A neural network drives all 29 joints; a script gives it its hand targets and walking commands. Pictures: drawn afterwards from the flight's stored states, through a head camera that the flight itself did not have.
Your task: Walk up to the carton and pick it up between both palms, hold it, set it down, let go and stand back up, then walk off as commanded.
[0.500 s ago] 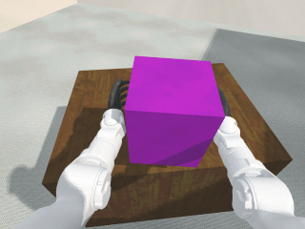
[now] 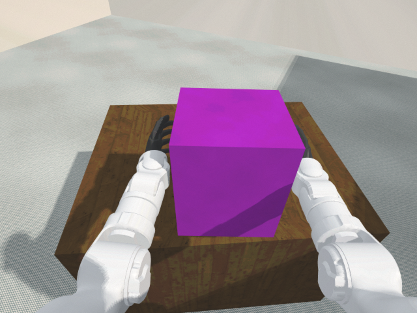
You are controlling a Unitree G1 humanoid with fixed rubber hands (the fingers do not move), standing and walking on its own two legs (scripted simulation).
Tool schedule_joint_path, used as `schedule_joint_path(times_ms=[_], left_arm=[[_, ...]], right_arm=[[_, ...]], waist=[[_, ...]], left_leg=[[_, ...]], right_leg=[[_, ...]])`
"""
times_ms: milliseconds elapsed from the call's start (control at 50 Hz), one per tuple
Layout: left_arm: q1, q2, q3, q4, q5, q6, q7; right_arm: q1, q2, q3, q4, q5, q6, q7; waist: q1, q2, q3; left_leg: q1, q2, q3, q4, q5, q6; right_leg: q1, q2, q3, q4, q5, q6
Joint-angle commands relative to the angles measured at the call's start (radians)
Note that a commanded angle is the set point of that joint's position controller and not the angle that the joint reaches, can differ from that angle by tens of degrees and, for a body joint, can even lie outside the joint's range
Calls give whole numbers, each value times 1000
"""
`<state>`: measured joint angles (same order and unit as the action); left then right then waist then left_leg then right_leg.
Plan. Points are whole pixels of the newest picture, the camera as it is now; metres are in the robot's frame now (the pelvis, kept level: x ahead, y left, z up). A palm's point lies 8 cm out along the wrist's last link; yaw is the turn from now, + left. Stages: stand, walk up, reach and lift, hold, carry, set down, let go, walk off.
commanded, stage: reach and lift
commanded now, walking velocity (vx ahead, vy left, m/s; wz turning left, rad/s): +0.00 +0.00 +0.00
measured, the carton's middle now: (227, 163) +0.40 -0.01 +0.10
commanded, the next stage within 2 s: hold in 1.22 s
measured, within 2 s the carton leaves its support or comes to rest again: neither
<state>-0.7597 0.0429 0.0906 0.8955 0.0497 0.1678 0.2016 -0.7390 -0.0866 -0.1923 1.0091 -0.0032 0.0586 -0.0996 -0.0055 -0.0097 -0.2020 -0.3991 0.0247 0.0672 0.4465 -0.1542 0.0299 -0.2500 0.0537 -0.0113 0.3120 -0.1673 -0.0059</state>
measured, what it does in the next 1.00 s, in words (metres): stands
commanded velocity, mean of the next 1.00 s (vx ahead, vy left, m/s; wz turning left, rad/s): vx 0.00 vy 0.00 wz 0.00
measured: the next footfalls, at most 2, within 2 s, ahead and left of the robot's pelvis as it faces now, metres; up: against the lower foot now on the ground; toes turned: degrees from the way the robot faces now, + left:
none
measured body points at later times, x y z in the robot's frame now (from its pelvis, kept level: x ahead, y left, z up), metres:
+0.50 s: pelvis -0.01 +0.00 +0.00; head -0.06 +0.03 +0.45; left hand +0.39 +0.16 +0.16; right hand +0.39 -0.14 +0.15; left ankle +0.04 +0.08 -0.74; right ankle -0.01 -0.12 -0.74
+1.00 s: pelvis +0.00 +0.00 +0.00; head -0.05 +0.03 +0.45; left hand +0.39 +0.16 +0.18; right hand +0.40 -0.14 +0.16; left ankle +0.04 +0.08 -0.74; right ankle -0.01 -0.12 -0.74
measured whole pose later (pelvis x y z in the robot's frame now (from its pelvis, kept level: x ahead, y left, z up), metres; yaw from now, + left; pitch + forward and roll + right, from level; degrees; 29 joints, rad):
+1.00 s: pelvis +0.00 +0.00 +0.00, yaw +0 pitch -1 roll -2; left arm -0.74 0.04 0.14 0.55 0.17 0.51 0.13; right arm -0.72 -0.06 -0.14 0.80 0.02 0.24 -0.12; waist -0.01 -0.02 -0.11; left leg -0.25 0.02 0.07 0.41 -0.15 0.03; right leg -0.09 0.05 -0.01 0.26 -0.16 -0.01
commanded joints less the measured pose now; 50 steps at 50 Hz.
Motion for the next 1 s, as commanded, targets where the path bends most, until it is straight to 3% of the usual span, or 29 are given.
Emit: schedule_joint_path(times_ms=[0, 140, 400, 680, 980], left_arm=[[-600, -793, -224, -403, 64, 45, -189], [-591, -773, -233, -489, 58, 140, -238], [-603, -779, -216, -493, 63, 222, -267], [-612, -778, -204, -494, 63, 273, -265], [-557, -738, -191, -560, 76, 328, -284]], right_arm=[[-819, 682, 463, -434, 216, 1, 86], [-779, 683, 447, -490, 221, 59, 51], [-827, 639, 387, -526, 201, 76, 55], [-880, 613, 347, -544, 194, 76, 68], [-851, 591, 375, -609, 219, 94, 45]], waist=[[55, 7, -397], [1, 17, -336], [-34, 35, -272], [-48, 41, -263], [-59, 28, -274]], left_leg=[[574, -28, -73, -48, 402, -75], [573, -41, -75, -73, 344, -67], [570, -34, -74, -109, 250, -65], [570, -27, -71, -122, 202, -64], [610, -33, -70, -102, 298, -58]], right_leg=[[97, 19, 4, -54, 209, 22], [135, 6, 12, -65, 222, 36], [115, 3, -8, -91, 103, 28], [111, 3, -19, -102, 52, 28], [169, 5, -21, -99, 140, 43]])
